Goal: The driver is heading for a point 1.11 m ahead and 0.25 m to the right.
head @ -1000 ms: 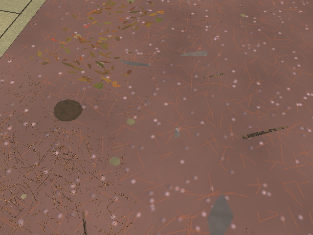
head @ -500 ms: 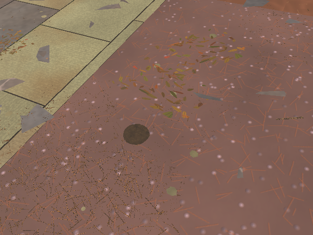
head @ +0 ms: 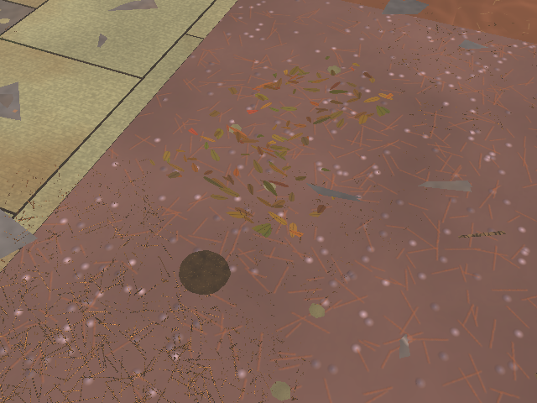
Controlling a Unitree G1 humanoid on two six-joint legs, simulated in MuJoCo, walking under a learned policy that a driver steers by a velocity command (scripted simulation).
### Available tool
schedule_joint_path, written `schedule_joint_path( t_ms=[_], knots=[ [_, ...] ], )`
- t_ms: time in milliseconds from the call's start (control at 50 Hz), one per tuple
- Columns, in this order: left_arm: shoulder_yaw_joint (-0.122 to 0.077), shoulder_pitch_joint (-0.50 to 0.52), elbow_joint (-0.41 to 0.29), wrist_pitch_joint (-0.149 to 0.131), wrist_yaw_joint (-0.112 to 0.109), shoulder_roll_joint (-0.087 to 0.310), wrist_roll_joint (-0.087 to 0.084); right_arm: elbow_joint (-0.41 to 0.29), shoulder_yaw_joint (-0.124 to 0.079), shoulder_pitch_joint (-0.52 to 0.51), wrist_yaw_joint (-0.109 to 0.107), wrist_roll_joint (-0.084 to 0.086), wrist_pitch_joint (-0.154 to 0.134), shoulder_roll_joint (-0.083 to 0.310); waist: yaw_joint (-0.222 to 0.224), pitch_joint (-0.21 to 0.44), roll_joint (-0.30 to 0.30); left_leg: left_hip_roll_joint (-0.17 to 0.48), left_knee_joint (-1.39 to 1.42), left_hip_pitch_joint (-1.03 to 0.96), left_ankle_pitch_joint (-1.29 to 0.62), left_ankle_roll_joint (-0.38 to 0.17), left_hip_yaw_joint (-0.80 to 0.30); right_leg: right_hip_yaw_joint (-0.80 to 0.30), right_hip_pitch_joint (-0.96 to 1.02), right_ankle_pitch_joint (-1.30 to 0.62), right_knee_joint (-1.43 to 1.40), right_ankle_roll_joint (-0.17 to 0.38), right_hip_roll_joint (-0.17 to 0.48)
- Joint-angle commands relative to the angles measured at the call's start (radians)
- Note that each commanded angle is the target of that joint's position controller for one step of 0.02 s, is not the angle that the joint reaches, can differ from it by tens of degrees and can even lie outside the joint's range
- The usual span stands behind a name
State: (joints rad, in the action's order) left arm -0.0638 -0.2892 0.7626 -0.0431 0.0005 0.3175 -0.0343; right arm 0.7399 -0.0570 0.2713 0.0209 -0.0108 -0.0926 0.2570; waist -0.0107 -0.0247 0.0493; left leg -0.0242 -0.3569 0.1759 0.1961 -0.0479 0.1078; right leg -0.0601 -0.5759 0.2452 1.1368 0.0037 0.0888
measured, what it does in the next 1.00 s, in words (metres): walks ahead, turning right: right foot, then left foot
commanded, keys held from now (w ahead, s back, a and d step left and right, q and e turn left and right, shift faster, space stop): w+e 0.58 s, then w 0.42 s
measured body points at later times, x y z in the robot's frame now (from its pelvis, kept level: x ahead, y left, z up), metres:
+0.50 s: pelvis +0.28 -0.07 -0.01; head +0.32 -0.08 +0.44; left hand +0.48 +0.17 -0.11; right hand +0.34 -0.37 -0.11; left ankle +0.28 +0.11 -0.66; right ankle +0.31 -0.13 -0.74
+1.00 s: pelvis +0.57 -0.09 +0.00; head +0.60 -0.09 +0.45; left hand +0.80 +0.10 -0.11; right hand +0.54 -0.37 -0.11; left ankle +0.64 -0.01 -0.74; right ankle +0.49 -0.21 -0.66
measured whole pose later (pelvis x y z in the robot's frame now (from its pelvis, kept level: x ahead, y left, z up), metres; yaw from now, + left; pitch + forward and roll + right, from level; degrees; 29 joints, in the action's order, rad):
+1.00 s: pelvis +0.57 -0.09 +0.00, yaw -26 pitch +1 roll +1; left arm -0.05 -0.27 0.70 -0.05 0.00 0.30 -0.01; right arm 0.77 -0.04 0.29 0.03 0.00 -0.09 0.27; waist -0.02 -0.02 0.04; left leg -0.05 -0.40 0.25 0.17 -0.05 0.02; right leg -0.05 -0.51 0.32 1.11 0.02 0.03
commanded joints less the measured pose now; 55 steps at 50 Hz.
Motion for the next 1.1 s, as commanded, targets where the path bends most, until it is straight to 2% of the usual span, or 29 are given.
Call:
schedule_joint_path(
  t_ms=[20, 120, 220, 280, 300, 320, 340, 360, 380, 400, 420, 440, 460, 520, 580, 640, 700, 740, 780, 800, 820, 840, 860, 880, 900, 920, 960, 1000, 1100],
  knots=[
    [-0.012, -0.019, -0.058, 0.008, -0.003, 0.032, 0.005, -0.035, -0.034, -0.037, -0.006, -0.006, -0.034, 0.116, 0.020, -0.026, -0.120, 0.270, 0.236, -0.033, -0.181, -0.141, -0.154, -0.072, -0.124, -0.115, -0.033, -0.015, 0.040],
    [0.004, 0.140, -0.111, -0.007, 0.025, 0.008, 0.014, -0.001, -0.041, -0.014, -0.022, 0.002, -0.026, 0.152, -0.027, -0.073, -0.086, 0.250, 0.258, -0.065, -0.260, -0.114, -0.002, 0.007, -0.103, -0.338, -0.343, -0.004, 0.016],
    [0.013, 0.284, -0.194, -0.011, 0.062, 0.002, 0.010, 0.047, -0.052, 0.072, -0.029, 0.022, 0.011, 0.192, -0.071, -0.105, -0.068, 0.302, 0.186, -0.258, -0.404, -0.097, 0.055, 0.081, -0.157, -0.264, -0.496, 0.047, -0.004],
    [-0.010, 0.232, -0.214, -0.003, 0.071, 0.049, 0.011, 0.044, -0.062, 0.061, -0.041, 0.028, 0.038, 0.238, -0.010, -0.011, -0.129, 0.302, -0.010, -0.325, -0.897, -0.068, 0.095, 0.168, -0.004, -0.109, -0.502, 0.102, -0.097],
    [-0.030, 0.134, -0.198, 0.002, 0.067, 0.085, 0.009, 0.039, -0.065, 0.054, -0.045, 0.029, 0.047, 0.250, 0.048, 0.052, -0.144, 0.293, -0.155, -0.314, -1.009, -0.058, 0.103, 0.185, 0.122, -0.067, -0.501, 0.128, -0.138],
    [-0.060, -0.024, -0.164, 0.006, 0.054, 0.136, 0.007, 0.031, -0.061, 0.035, -0.050, 0.034, 0.051, 0.248, 0.140, 0.134, -0.128, 0.262, -0.368, -0.211, -0.966, -0.030, 0.122, 0.174, 0.364, -0.115, -0.566, 0.168, -0.172],
    [-0.088, -0.159, -0.137, 0.021, 0.031, 0.216, 0.007, 0.012, -0.041, 0.060, -0.052, 0.014, 0.040, 0.200, 0.184, 0.228, -0.007, 0.209, -0.680, 0.046, -0.565, 0.011, 0.116, -0.050, 0.677, -0.124, -0.585, 0.227, -0.041],
    [-0.094, -0.090, -0.167, 0.014, 0.026, 0.289, 0.002, -0.043, -0.001, 0.126, -0.036, -0.002, 0.010, 0.076, 0.060, 0.325, 0.227, -0.036, -1.066, 0.480, 0.347, 0.077, -0.005, -0.662, 0.973, 0.034, -0.724, 0.438, 0.212],
    [-0.069, -0.115, -0.183, 0.001, 0.032, 0.204, 0.012, -0.057, -0.017, 0.037, -0.016, 0.025, -0.032, 0.173, 0.135, 0.413, 0.090, -0.003, -1.121, 0.576, 0.355, 0.057, -0.232, -0.774, 0.997, 0.112, -0.831, 0.431, 0.245],
    [-0.055, -0.093, -0.172, -0.011, 0.032, 0.158, 0.022, -0.091, -0.020, -0.052, -0.007, 0.059, -0.048, 0.191, 0.133, 0.268, 0.038, 0.041, -1.071, 0.618, 0.278, 0.036, -0.228, -0.617, 0.888, 0.066, -0.842, 0.376, 0.210],
    [-0.049, -0.035, -0.169, -0.020, 0.035, 0.139, 0.019, -0.097, -0.013, -0.068, -0.013, 0.047, -0.054, 0.170, 0.075, 0.146, -0.065, 0.085, -0.958, 0.596, 0.208, 0.031, -0.217, -0.491, 0.719, -0.061, -0.846, 0.339, 0.161],
    [-0.040, 0.024, -0.178, -0.024, 0.032, 0.106, 0.020, -0.086, -0.019, -0.066, -0.020, 0.020, -0.050, 0.174, 0.039, 0.109, -0.078, 0.119, -0.862, 0.538, 0.171, 0.037, -0.213, -0.405, 0.610, -0.166, -0.851, 0.314, 0.123],
    [-0.033, 0.058, -0.194, -0.025, 0.027, 0.096, 0.032, -0.080, -0.022, -0.046, -0.019, 0.010, -0.039, 0.177, 0.009, 0.084, -0.052, 0.133, -0.831, 0.476, 0.145, 0.047, -0.214, -0.362, 0.523, -0.243, -0.873, 0.312, 0.099],
    [-0.037, 0.062, -0.180, -0.031, 0.014, 0.113, 0.026, -0.076, -0.016, -0.033, -0.022, -0.007, -0.008, 0.149, -0.015, 0.057, -0.040, 0.133, -0.709, 0.424, 0.099, 0.100, -0.182, -0.282, 0.386, -0.368, -0.909, 0.319, 0.069],
    [-0.044, 0.031, -0.158, -0.023, -0.005, 0.141, 0.019, -0.107, 0.002, -0.150, -0.023, -0.009, -0.001, 0.111, 0.022, 0.021, -0.016, 0.104, -0.483, 0.405, -0.093, 0.133, -0.160, -0.198, 0.310, -0.327, -0.907, 0.275, 0.005],
    [-0.040, -0.017, -0.131, -0.015, -0.011, 0.135, 0.018, -0.116, 0.014, -0.246, -0.008, 0.003, -0.012, 0.092, 0.078, 0.024, 0.020, 0.062, -0.274, 0.310, -0.303, 0.132, -0.139, -0.163, 0.293, -0.210, -0.894, 0.225, -0.016],
    [-0.036, -0.070, -0.097, -0.015, -0.007, 0.131, 0.012, -0.133, 0.007, -0.297, 0.006, 0.016, -0.024, 0.120, 0.101, 0.012, 0.036, 0.059, -0.191, 0.315, -0.301, 0.102, -0.160, -0.223, 0.381, -0.152, -0.847, 0.215, 0.036],
    [-0.036, -0.080, -0.083, -0.011, -0.007, 0.131, 0.015, -0.138, -0.005, -0.292, 0.011, 0.016, -0.031, 0.146, 0.089, 0.007, 0.053, 0.056, -0.157, 0.316, -0.222, 0.069, -0.166, -0.273, 0.453, -0.167, -0.802, 0.203, 0.075],
    [-0.037, -0.061, -0.078, -0.004, -0.007, 0.132, 0.018, -0.123, -0.017, -0.220, 0.009, 0.016, -0.036, 0.162, 0.041, 0.013, 0.078, 0.043, -0.118, 0.234, -0.148, 0.028, -0.139, -0.286, 0.482, -0.268, -0.737, 0.180, 0.081],
    [-0.028, -0.056, -0.080, -0.003, -0.005, 0.108, 0.021, -0.099, -0.033, -0.125, 0.004, 0.010, -0.039, 0.188, -0.007, 0.067, 0.065, 0.039, -0.097, 0.096, -0.150, -0.005, -0.130, -0.253, 0.473, -0.385, -0.624, 0.155, 0.033],
    [-0.009, -0.056, -0.098, -0.003, -0.005, 0.064, 0.033, -0.083, -0.046, 0.026, -0.002, -0.003, -0.043, 0.234, -0.074, 0.208, -0.009, 0.173, -0.124, -0.143, -0.160, -0.071, -0.264, -0.192, 0.377, -0.305, -0.372, 0.117, -0.024],
    [0.012, -0.200, -0.103, -0.016, -0.005, -0.004, 0.012, -0.044, -0.074, 0.140, 0.000, -0.008, -0.031, 0.326, -0.041, 0.348, -0.299, 0.382, -0.061, -0.501, 0.032, -0.246, -0.695, -0.074, 0.019, 0.101, -0.004, 0.029, -0.183],
    [0.006, -0.179, -0.098, -0.023, -0.007, 0.059, 0.001, -0.025, -0.057, 0.173, 0.012, 0.023, -0.026, 0.244, -0.069, 0.324, -0.304, 0.420, 0.069, -0.518, 0.316, -0.259, -0.909, -0.120, -0.153, 0.323, 0.123, 0.020, -0.169],
    [-0.013, -0.060, -0.113, -0.024, -0.008, 0.128, -0.007, -0.034, -0.038, 0.113, 0.009, 0.027, -0.022, 0.184, -0.086, 0.169, -0.191, 0.386, 0.087, -0.398, 0.366, -0.208, -0.786, -0.122, -0.214, 0.246, 0.166, 0.027, -0.115],
    [-0.010, 0.014, -0.133, -0.026, -0.009, 0.122, 0.005, -0.046, -0.028, 0.052, 0.006, 0.014, -0.014, 0.164, -0.068, 0.098, -0.121, 0.342, 0.094, -0.280, 0.276, -0.178, -0.660, -0.073, -0.199, 0.173, 0.142, 0.028, -0.069],
    [-0.009, 0.054, -0.145, -0.029, -0.006, 0.107, 0.022, -0.045, -0.019, 0.015, 0.006, 0.008, -0.010, 0.142, -0.049, 0.030, -0.102, 0.301, 0.119, -0.175, 0.170, -0.178, -0.573, -0.055, -0.186, 0.118, 0.077, 0.024, -0.038],
    [-0.009, 0.030, -0.137, -0.028, 0.000, 0.075, 0.025, -0.043, -0.008, -0.010, 0.003, 0.000, -0.013, 0.118, -0.008, 0.022, -0.149, 0.242, 0.157, -0.083, 0.022, -0.164, -0.464, -0.040, -0.096, 0.051, -0.010, 0.017, 0.002],
    [-0.001, 0.021, -0.131, -0.023, 0.001, 0.044, 0.026, -0.028, -0.011, 0.003, 0.001, 0.011, -0.018, 0.131, 0.001, 0.026, -0.154, 0.231, 0.181, -0.057, -0.092, -0.181, -0.394, -0.014, -0.082, 0.034, -0.076, 0.003, 0.009],
    [0.019, 0.171, -0.167, -0.034, 0.008, 0.004, 0.031, 0.011, -0.022, 0.047, -0.010, 0.023, -0.006, 0.181, -0.042, -0.003, -0.122, 0.206, 0.215, -0.058, -0.228, -0.168, -0.260, 0.021, -0.075, -0.199, -0.384, -0.023, 0.007]
  ],
)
